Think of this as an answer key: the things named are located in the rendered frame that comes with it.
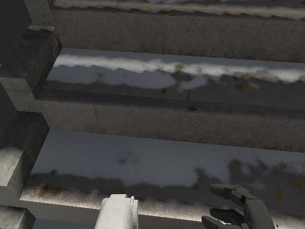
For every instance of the left robot thigh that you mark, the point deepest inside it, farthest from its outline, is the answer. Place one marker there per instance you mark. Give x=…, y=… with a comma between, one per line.
x=118, y=212

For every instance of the robot right hand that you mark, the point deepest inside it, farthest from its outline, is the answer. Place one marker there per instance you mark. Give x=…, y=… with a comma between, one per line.
x=255, y=216

